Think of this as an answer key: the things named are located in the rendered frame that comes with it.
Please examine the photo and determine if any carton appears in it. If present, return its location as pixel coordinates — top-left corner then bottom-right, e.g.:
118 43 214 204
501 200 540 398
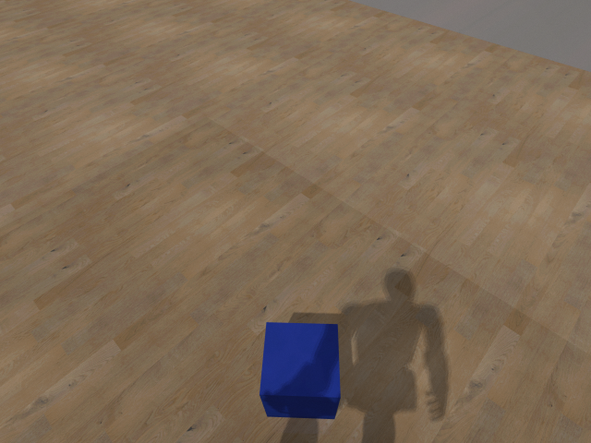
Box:
259 322 341 419

